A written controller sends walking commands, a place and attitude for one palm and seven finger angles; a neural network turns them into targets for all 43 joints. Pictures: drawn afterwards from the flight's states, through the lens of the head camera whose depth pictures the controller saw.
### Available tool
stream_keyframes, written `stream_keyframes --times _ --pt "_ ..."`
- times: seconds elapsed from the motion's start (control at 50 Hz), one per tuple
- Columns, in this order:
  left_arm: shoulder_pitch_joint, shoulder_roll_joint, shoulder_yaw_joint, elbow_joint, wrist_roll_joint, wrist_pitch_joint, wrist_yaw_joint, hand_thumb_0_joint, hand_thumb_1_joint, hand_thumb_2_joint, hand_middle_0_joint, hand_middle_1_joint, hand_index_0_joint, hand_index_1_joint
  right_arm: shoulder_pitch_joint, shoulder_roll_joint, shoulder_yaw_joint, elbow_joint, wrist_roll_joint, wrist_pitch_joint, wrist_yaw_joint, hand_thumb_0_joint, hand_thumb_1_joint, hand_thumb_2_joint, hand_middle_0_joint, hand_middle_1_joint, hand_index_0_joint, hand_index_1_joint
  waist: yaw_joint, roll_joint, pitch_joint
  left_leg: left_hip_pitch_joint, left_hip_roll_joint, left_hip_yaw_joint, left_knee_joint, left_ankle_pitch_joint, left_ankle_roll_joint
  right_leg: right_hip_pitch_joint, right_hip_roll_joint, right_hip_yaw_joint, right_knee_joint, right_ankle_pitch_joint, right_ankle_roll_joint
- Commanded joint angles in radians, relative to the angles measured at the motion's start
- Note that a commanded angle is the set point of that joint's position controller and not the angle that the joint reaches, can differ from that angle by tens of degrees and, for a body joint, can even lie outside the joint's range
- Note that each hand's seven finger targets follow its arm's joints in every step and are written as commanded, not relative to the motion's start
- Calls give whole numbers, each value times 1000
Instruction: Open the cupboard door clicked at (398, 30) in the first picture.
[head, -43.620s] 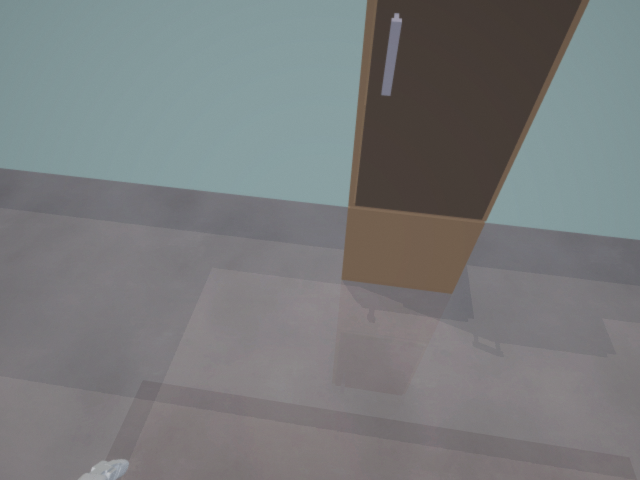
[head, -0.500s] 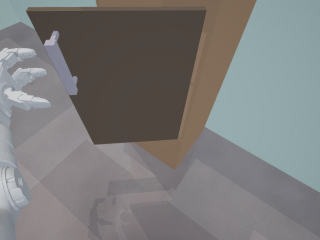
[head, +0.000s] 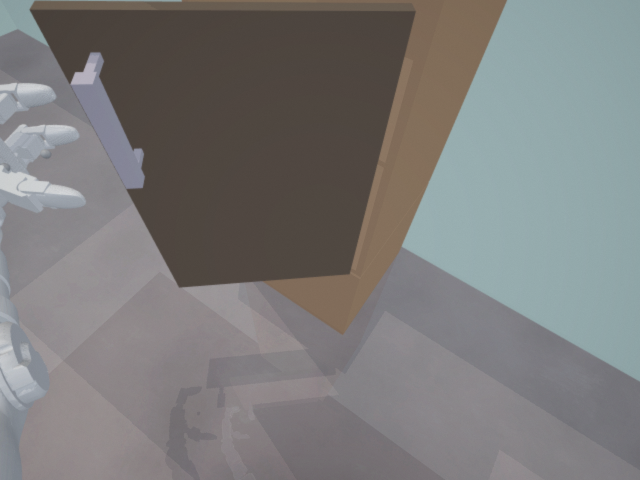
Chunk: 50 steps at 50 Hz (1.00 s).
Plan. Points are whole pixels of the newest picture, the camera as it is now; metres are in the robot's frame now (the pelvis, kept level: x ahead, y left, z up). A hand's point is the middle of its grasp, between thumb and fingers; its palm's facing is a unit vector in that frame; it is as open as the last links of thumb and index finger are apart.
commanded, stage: move the hooked fingers beside the handle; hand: left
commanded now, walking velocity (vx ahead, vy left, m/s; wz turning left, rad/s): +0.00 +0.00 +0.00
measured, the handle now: (116, 126) +0.51 +0.23 +0.14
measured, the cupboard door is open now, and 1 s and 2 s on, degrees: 41 41 41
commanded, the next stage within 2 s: slide the fingers in behind the handle in 0.68 s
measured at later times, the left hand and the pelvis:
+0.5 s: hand (49, 148) +0.45 +0.29 +0.16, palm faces +0.12 -0.99 +0.00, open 13.9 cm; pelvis +0.00 -0.01 +0.00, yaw +0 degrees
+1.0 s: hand (64, 149) +0.46 +0.28 +0.15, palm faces +0.08 -1.00 +0.01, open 13.9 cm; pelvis +0.00 +0.00 +0.00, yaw +0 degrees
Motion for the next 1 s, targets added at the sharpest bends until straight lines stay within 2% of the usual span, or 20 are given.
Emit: stream_keyframes --times 0.0,0.08,0.1,0.12,0.14,0.18,0.24,0.28,0.32,0.42,0.46,0.54,0.62,0.68,0.74,0.8,0.84,0.88,0.92,0.98 --pt "-448 271 -14 -271 -15 -62 9 0 -500 300 -300 -1200 -300 -1200 91 -179 -65 -78 -5 -23 -15 0 -900 -900 200 300 200 300 -6 171 -355 357 -23 -107 -41 463 8 25 59 21 -28 316 -36" --pt "-429 289 26 -322 -23 -75 36 0 -500 300 -300 -1200 -300 -1200 99 -179 -69 -72 -11 -25 -12 0 -900 -900 200 300 200 300 12 163 -419 403 -15 -123 -33 536 1 46 61 18 -20 338 -39" --pt "-424 253 0 -345 -26 -74 37 0 -500 300 -300 -1200 -300 -1200 87 -173 -68 -78 -10 -29 -9 0 -900 -900 200 300 200 300 13 201 -428 423 -15 -122 -30 568 -4 46 59 20 -21 349 -38" --pt "-394 244 7 -346 -33 -69 41 0 -500 300 -300 -1200 -300 -1200 86 -171 -70 -80 -10 -30 -6 0 -900 -900 200 300 200 300 22 176 -426 422 -12 -126 -33 573 -7 53 59 16 -23 347 -39" --pt "-372 233 2 -336 -34 -59 44 0 -500 300 -300 -1200 -300 -1200 77 -171 -68 -83 -9 -31 -4 0 -900 -900 200 300 200 300 25 181 -415 407 -14 -120 -35 557 -5 57 59 17 -24 347 -38" --pt "-361 233 0 -264 -32 -34 48 0 -500 300 -300 -1200 -300 -1200 78 -174 -64 -78 -4 -24 -6 0 -900 -900 200 300 200 300 14 100 -336 336 -18 -109 -43 502 7 62 60 15 -30 350 -35" --pt "-366 291 24 -177 -11 -4 58 0 -500 300 -300 -1200 -300 -1200 77 -183 -60 -89 -1 -21 -10 0 -900 -900 200 300 200 300 13 33 -260 221 -31 -96 -61 361 15 82 51 19 -33 318 -32" --pt "-385 323 36 -222 12 -22 66 0 -500 300 -300 -1200 -300 -1200 75 -179 -57 -100 -4 -21 -10 0 -900 -900 200 300 200 300 22 100 -315 257 -36 -89 -54 396 16 97 49 27 -21 339 -35" --pt "-431 348 41 -246 24 -53 71 0 -500 300 -300 -1200 -300 -1200 80 -177 -56 -98 -6 -22 -12 0 -900 -900 200 300 200 300 11 91 -336 259 -34 -91 -44 388 16 97 49 33 -20 338 -32" --pt "-491 297 17 -290 -16 -117 40 0 -500 300 -300 -1200 -300 -1200 74 -173 -60 -79 -4 -30 -16 0 -900 -900 200 300 200 300 -9 148 -421 353 -31 -94 -25 419 13 95 57 42 -22 355 -32" --pt "-454 317 32 -203 -26 -92 18 0 -500 300 -300 -1200 -300 -1200 81 -181 -56 -67 -2 -25 -21 0 -900 -900 200 300 200 300 -7 105 -377 300 -33 -90 -27 389 19 104 55 40 -24 354 -35" --pt "-422 309 -23 -66 0 0 -12 0 -500 300 -300 -1200 -300 -1200 84 -194 -48 -72 7 -20 -25 0 -900 -900 200 300 200 300 -20 52 -226 160 -43 -80 -46 261 24 52 42 39 -44 287 -24" --pt "-463 350 8 -217 8 -54 6 0 -500 300 -300 -1200 -300 -1200 99 -188 -57 -91 -4 -20 -23 0 -900 -900 200 300 200 300 -3 121 -372 254 -41 -88 -29 360 20 81 48 41 -19 325 -30" --pt "-507 355 49 -315 -24 -119 21 0 -500 300 -300 -1200 -300 -1200 105 -182 -63 -82 -11 -18 -17 0 -900 -900 200 300 200 300 -2 149 -474 347 -30 -102 -13 449 14 96 60 40 -7 369 -32" --pt "-478 343 57 -248 -37 -107 20 0 -500 300 -300 -1200 -300 -1200 95 -183 -64 -70 -3 -16 -19 0 -900 -900 200 300 200 300 -5 105 -417 300 -32 -95 -22 399 18 105 59 38 -17 354 -28" --pt "-402 337 30 -177 -8 -47 15 0 -500 300 -300 -1200 -300 -1200 91 -184 -59 -80 1 -11 -18 0 -900 -900 200 300 200 300 13 138 -338 246 -40 -86 -38 374 21 89 53 35 -22 343 -31" --pt "-401 289 -22 -184 9 -21 21 0 -500 300 -300 -1200 -300 -1200 87 -179 -58 -87 2 -12 -14 0 -900 -900 200 300 200 300 6 158 -299 243 -39 -84 -45 352 20 57 51 30 -32 312 -32" --pt "-400 320 11 -240 3 -26 31 0 -500 300 -300 -1200 -300 -1200 93 -181 -62 -99 -1 -11 -13 0 -900 -900 200 300 200 300 16 121 -357 275 -35 -89 -40 413 21 93 57 29 -23 354 -33" --pt "-412 274 -2 -280 -19 -40 38 0 -500 300 -300 -1200 -300 -1200 91 -175 -63 -104 -2 -14 -10 0 -900 -900 200 300 200 300 7 113 -386 307 -30 -90 -39 432 17 98 60 28 -24 366 -32" --pt "-408 268 20 -298 -44 -65 47 0 -500 300 -300 -1200 -300 -1200 89 -176 -65 -95 -4 -15 -7 0 -900 -900 200 300 200 300 8 89 -388 317 -26 -91 -35 452 16 104 64 29 -21 383 -32"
